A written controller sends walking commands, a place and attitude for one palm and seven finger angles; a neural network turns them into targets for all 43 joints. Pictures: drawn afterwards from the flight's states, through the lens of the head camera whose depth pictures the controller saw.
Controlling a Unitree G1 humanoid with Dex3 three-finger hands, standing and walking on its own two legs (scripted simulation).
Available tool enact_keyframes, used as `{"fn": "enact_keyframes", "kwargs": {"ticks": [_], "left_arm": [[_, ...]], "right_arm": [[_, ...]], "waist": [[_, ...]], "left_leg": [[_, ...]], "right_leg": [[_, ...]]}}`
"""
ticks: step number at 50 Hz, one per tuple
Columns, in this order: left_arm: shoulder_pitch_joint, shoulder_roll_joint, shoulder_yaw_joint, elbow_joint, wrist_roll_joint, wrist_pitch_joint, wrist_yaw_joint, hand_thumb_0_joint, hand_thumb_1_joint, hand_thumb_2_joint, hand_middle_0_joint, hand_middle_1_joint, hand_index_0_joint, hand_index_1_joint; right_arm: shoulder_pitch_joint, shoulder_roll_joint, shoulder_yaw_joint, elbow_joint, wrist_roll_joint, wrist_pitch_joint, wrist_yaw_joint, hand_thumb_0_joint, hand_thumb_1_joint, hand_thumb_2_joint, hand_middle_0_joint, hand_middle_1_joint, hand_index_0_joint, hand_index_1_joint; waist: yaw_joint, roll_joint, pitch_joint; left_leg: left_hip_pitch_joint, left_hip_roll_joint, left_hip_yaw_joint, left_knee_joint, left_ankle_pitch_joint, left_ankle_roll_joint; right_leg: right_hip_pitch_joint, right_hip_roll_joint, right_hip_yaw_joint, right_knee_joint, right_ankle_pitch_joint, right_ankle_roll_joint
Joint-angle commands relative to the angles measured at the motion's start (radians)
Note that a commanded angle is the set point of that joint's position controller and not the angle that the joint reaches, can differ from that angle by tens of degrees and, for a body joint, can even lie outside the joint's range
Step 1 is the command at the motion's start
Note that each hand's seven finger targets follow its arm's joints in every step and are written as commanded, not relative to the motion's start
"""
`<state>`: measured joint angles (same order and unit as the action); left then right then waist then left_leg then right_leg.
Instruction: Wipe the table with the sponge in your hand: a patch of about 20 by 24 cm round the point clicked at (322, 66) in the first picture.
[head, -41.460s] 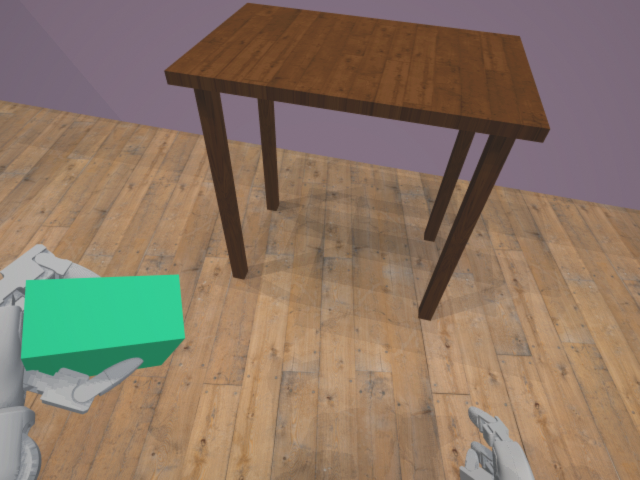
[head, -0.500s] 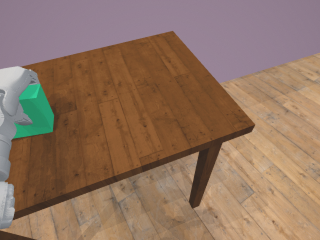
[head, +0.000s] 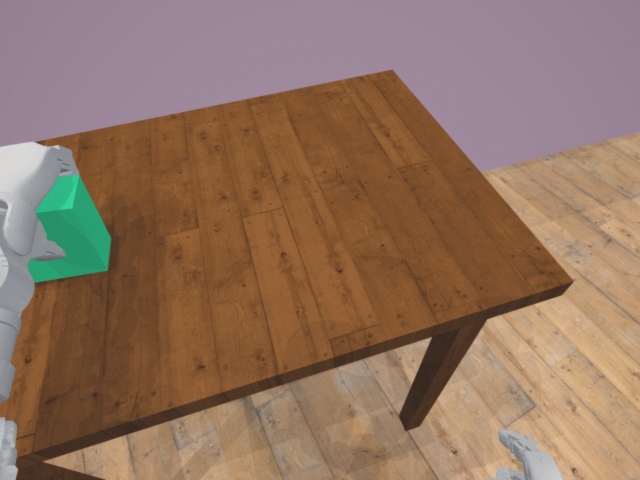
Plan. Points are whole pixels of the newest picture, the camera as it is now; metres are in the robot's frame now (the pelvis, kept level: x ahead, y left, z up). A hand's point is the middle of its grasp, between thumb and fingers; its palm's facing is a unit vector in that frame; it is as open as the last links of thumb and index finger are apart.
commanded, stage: slide back across to the first lane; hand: left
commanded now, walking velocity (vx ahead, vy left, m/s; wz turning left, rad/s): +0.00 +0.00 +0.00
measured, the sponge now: (48, 242) +0.35 +0.38 +0.11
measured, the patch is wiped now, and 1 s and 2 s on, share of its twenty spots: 0.95 0.95 1.00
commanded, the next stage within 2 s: wipe back along the first lane in 0.12 s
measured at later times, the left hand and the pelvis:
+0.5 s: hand (13, 239) +0.32 +0.37 +0.15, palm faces -0.03 +0.01 -1.00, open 10.0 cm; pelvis +0.00 +0.01 +0.00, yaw +1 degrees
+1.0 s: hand (13, 273) +0.28 +0.35 +0.15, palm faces +0.00 -0.01 -1.00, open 10.0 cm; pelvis -0.01 -0.01 +0.00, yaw +0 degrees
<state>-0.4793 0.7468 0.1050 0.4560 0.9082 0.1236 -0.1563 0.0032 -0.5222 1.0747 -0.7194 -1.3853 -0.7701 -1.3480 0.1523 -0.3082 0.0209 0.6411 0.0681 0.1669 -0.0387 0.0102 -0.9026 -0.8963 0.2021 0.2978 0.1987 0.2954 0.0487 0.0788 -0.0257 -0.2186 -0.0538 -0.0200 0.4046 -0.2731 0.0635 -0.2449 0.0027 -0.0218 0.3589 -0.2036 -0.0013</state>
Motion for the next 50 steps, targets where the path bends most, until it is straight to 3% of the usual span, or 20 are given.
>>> {"fn": "enact_keyframes", "kwargs": {"ticks": [1,6,7,8,10,12,15,17,18,20,23,26,27,31,32,33,37,42,46,50], "left_arm": [[-0.261,0.344,0.127,-0.223,0.006,0.018,0.002,0.000,0.100,1.300,-1.200,-1.600,-1.200,-1.600],[-0.231,0.344,0.138,-0.259,0.009,0.016,-0.021,0.000,0.100,1.300,-1.200,-1.600,-1.200,-1.600],[-0.247,0.351,0.146,-0.302,0.008,0.011,-0.025,0.000,0.100,1.300,-1.200,-1.600,-1.200,-1.600],[-0.231,0.345,0.145,-0.291,0.012,0.012,-0.025,0.000,0.100,1.300,-1.200,-1.600,-1.200,-1.600],[-0.203,0.324,0.135,-0.317,0.003,0.004,-0.029,0.000,0.100,1.300,-1.200,-1.600,-1.200,-1.600],[-0.195,0.337,0.152,-0.337,-0.001,0.003,-0.036,0.000,0.100,1.300,-1.200,-1.600,-1.200,-1.600],[-0.131,0.263,0.106,-0.342,-0.022,-0.003,-0.041,0.000,0.100,1.300,-1.200,-1.600,-1.200,-1.600],[-0.078,0.305,0.159,-0.385,-0.027,-0.004,-0.038,0.000,0.100,1.300,-1.200,-1.600,-1.200,-1.600],[-0.077,0.269,0.129,-0.380,-0.028,0.000,-0.037,0.000,0.100,1.300,-1.200,-1.600,-1.200,-1.600],[-0.089,0.258,0.118,-0.380,-0.031,0.000,-0.033,0.000,0.100,1.300,-1.200,-1.600,-1.200,-1.600],[0.000,0.281,0.164,-0.415,-0.031,0.009,-0.018,0.000,0.100,1.300,-1.200,-1.600,-1.200,-1.600],[0.029,0.242,0.133,-0.406,-0.040,0.019,-0.015,0.000,0.100,1.300,-1.200,-1.600,-1.200,-1.600],[0.044,0.243,0.141,-0.442,-0.037,0.027,-0.014,0.000,0.100,1.300,-1.200,-1.600,-1.200,-1.600],[0.078,0.250,0.144,-0.402,-0.039,0.042,-0.006,0.000,0.100,1.300,-1.200,-1.600,-1.200,-1.600],[0.083,0.244,0.140,-0.450,-0.036,0.047,-0.006,0.000,0.100,1.300,-1.200,-1.600,-1.200,-1.600],[0.057,0.216,0.102,-0.434,-0.035,0.054,-0.007,0.000,0.100,1.300,-1.200,-1.600,-1.200,-1.600],[0.074,0.210,0.099,-0.421,-0.030,0.060,-0.008,0.000,0.100,1.300,-1.200,-1.600,-1.200,-1.600],[0.186,0.208,0.120,-0.448,-0.046,0.059,-0.013,0.000,0.100,1.300,-1.200,-1.600,-1.200,-1.600],[0.231,0.207,0.118,-0.385,-0.064,0.066,-0.021,0.000,0.100,1.300,-1.200,-1.600,-1.200,-1.600],[0.244,0.195,0.105,-0.411,-0.056,0.067,-0.021,0.000,0.100,1.300,-1.200,-1.600,-1.200,-1.600]], "right_arm": [[-0.044,-0.148,-0.056,-0.122,-0.007,-0.045,-0.006,0.000,-0.900,-0.900,0.200,0.300,0.200,0.300],[-0.051,-0.148,-0.052,-0.116,-0.012,-0.051,-0.002,0.000,-0.900,-0.900,0.200,0.300,0.200,0.300],[-0.070,-0.146,-0.046,-0.133,-0.009,-0.060,0.001,0.000,-0.900,-0.900,0.200,0.300,0.200,0.300],[-0.053,-0.144,-0.051,-0.121,-0.014,-0.062,0.000,0.000,-0.900,-0.900,0.200,0.300,0.200,0.300],[-0.052,-0.144,-0.053,-0.121,-0.018,-0.063,0.002,0.000,-0.900,-0.900,0.200,0.300,0.200,0.300],[-0.076,-0.142,-0.044,-0.136,-0.013,-0.070,0.004,0.000,-0.900,-0.900,0.200,0.300,0.200,0.300],[-0.064,-0.140,-0.051,-0.127,-0.020,-0.068,0.004,0.000,-0.900,-0.900,0.200,0.300,0.200,0.300],[-0.088,-0.139,-0.044,-0.148,-0.016,-0.076,0.008,0.000,-0.900,-0.900,0.200,0.300,0.200,0.300],[-0.076,-0.134,-0.045,-0.140,-0.020,-0.075,0.007,0.000,-0.900,-0.900,0.200,0.300,0.200,0.300],[-0.076,-0.141,-0.049,-0.129,-0.023,-0.072,0.007,0.000,-0.900,-0.900,0.200,0.300,0.200,0.300],[-0.085,-0.136,-0.047,-0.143,-0.027,-0.080,0.010,0.000,-0.900,-0.900,0.200,0.300,0.200,0.300],[-0.095,-0.137,-0.046,-0.132,-0.024,-0.072,0.014,0.000,-0.900,-0.900,0.200,0.300,0.200,0.300],[-0.127,-0.132,-0.036,-0.157,-0.017,-0.081,0.017,0.000,-0.900,-0.900,0.200,0.300,0.200,0.300],[-0.108,-0.141,-0.044,-0.135,-0.025,-0.074,0.011,0.000,-0.900,-0.900,0.200,0.300,0.200,0.300],[-0.146,-0.134,-0.032,-0.162,-0.016,-0.081,0.013,0.000,-0.900,-0.900,0.200,0.300,0.200,0.300],[-0.128,-0.133,-0.034,-0.151,-0.021,-0.082,0.008,0.000,-0.900,-0.900,0.200,0.300,0.200,0.300],[-0.153,-0.132,-0.028,-0.159,-0.012,-0.088,0.002,0.000,-0.900,-0.900,0.200,0.300,0.200,0.300],[-0.166,-0.126,-0.028,-0.173,-0.014,-0.088,0.001,0.000,-0.900,-0.900,0.200,0.300,0.200,0.300],[-0.140,-0.137,-0.032,-0.154,-0.017,-0.078,-0.008,0.000,-0.900,-0.900,0.200,0.300,0.200,0.300],[-0.143,-0.137,-0.031,-0.158,-0.016,-0.080,-0.011,0.000,-0.900,-0.900,0.200,0.300,0.200,0.300]], "waist": [[0.006,0.024,-0.314],[0.007,0.030,-0.298],[0.013,0.064,-0.312],[0.011,0.037,-0.322],[0.014,0.056,-0.330],[0.020,0.052,-0.329],[0.016,0.021,-0.305],[0.037,0.027,-0.323],[0.027,-0.006,-0.316],[0.022,0.004,-0.276],[0.048,-0.013,-0.320],[0.041,-0.005,-0.243],[0.050,0.021,-0.247],[0.047,-0.027,-0.212],[0.052,-0.001,-0.228],[0.040,-0.007,-0.208],[0.038,-0.017,-0.185],[0.055,-0.020,-0.183],[0.046,-0.070,-0.105],[0.041,-0.057,-0.122]], "left_leg": [[0.142,0.037,-0.044,0.004,0.687,-0.047],[0.168,0.042,-0.056,0.003,0.772,-0.063],[0.185,0.045,-0.060,0.003,0.801,-0.063],[0.190,0.045,-0.064,0.008,0.822,-0.067],[0.208,0.046,-0.071,0.010,0.853,-0.074],[0.208,0.047,-0.069,0.004,0.827,-0.069],[0.199,0.046,-0.068,0.000,0.798,-0.074],[0.198,0.047,-0.069,-0.002,0.788,-0.067],[0.189,0.046,-0.069,-0.003,0.791,-0.071],[0.174,0.049,-0.071,-0.016,0.752,-0.078],[0.171,0.044,-0.063,-0.012,0.758,-0.069],[0.134,0.046,-0.065,-0.029,0.688,-0.077],[0.138,0.047,-0.063,-0.031,0.668,-0.067],[0.089,0.036,-0.051,-0.047,0.544,-0.063],[0.097,0.036,-0.051,-0.050,0.515,-0.052],[0.088,0.034,-0.046,-0.051,0.488,-0.053],[0.073,0.032,-0.044,-0.064,0.379,-0.039],[0.059,0.028,-0.040,-0.053,0.367,-0.029],[0.011,0.022,-0.022,-0.049,0.292,-0.024],[0.014,0.019,-0.019,-0.031,0.317,-0.022]], "right_leg": [[0.188,0.027,-0.007,0.004,0.352,-0.069],[0.177,0.029,-0.017,-0.008,0.353,-0.070],[0.182,0.031,-0.008,-0.012,0.361,-0.076],[0.181,0.027,-0.019,-0.005,0.358,-0.072],[0.177,0.029,-0.018,-0.011,0.360,-0.070],[0.186,0.033,-0.010,-0.019,0.353,-0.076],[0.175,0.026,-0.020,-0.022,0.339,-0.067],[0.199,0.030,-0.007,-0.019,0.343,-0.075],[0.196,0.023,-0.022,-0.013,0.339,-0.069],[0.174,0.026,-0.024,-0.026,0.309,-0.067],[0.222,0.022,-0.019,-0.010,0.332,-0.072],[0.193,0.026,-0.024,-0.021,0.288,-0.068],[0.196,0.031,-0.011,-0.022,0.274,-0.076],[0.206,0.025,-0.021,-0.022,0.238,-0.072],[0.212,0.031,-0.006,-0.022,0.222,-0.078],[0.198,0.022,-0.021,-0.020,0.206,-0.075],[0.189,0.032,-0.005,-0.030,0.158,-0.080],[0.210,0.028,0.000,-0.015,0.178,-0.077],[0.181,0.020,-0.010,-0.016,0.161,-0.063],[0.179,0.020,-0.007,-0.004,0.187,-0.062]]}}
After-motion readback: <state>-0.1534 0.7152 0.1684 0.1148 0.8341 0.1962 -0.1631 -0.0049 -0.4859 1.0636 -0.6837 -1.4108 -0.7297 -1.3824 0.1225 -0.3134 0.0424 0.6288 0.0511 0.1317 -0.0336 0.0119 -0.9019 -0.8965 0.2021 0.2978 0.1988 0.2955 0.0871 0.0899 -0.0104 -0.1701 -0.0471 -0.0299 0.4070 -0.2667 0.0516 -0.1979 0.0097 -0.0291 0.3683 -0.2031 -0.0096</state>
